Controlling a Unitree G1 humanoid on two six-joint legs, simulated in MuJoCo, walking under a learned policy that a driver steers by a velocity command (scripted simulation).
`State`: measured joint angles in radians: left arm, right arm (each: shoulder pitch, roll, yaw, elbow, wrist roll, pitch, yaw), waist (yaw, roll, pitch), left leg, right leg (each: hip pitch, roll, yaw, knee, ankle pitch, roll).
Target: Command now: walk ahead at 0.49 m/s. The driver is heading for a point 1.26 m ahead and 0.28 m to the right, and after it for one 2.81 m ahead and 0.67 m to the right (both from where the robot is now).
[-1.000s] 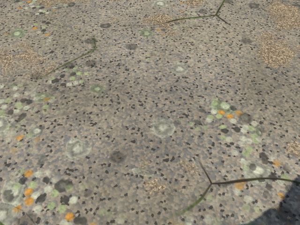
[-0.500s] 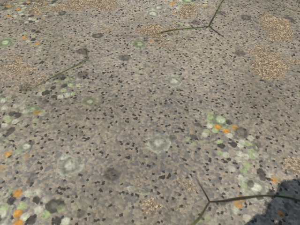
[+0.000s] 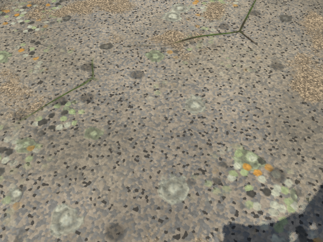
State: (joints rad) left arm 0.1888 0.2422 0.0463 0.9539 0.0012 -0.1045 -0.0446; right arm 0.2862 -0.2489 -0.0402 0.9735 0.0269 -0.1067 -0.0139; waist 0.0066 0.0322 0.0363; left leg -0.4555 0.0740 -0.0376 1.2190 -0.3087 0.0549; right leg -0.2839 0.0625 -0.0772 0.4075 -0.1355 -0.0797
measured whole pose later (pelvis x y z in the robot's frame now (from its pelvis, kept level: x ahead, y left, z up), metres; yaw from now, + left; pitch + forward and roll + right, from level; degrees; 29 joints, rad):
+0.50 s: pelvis +0.24 +0.05 -0.01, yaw -1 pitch +2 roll +0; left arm 0.25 0.26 0.03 1.00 -0.01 -0.03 0.02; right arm 0.09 -0.21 -0.03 0.91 -0.02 -0.07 0.02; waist 0.02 -0.03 0.05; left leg -0.42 -0.02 0.05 0.46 -0.07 0.06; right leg -0.37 -0.02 0.03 1.04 -0.54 0.03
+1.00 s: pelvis +0.31 +0.03 +0.00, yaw -1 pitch +0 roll +0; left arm 0.24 0.20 0.03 1.07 0.00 -0.02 0.03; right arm 0.18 -0.22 -0.04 1.04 0.00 -0.01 -0.03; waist 0.00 0.00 0.03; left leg -0.27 0.00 0.04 0.49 -0.21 0.01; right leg -0.19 -0.02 -0.01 0.52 -0.31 0.01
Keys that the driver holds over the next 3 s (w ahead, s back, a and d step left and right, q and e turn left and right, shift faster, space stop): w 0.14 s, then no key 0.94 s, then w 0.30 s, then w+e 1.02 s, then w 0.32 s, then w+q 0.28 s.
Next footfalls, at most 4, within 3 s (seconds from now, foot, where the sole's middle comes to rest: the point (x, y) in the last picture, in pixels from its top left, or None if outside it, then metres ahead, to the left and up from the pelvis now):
0.34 left None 0.38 0.14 -0.78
0.66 right None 0.32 -0.10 -0.78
1.82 right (196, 183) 0.75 -0.11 -0.78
2.32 left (176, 126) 1.08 -0.02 -0.77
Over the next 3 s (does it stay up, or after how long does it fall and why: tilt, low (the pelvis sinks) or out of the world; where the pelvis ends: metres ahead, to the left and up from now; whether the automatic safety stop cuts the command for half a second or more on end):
stays up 1.15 -0.29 0.01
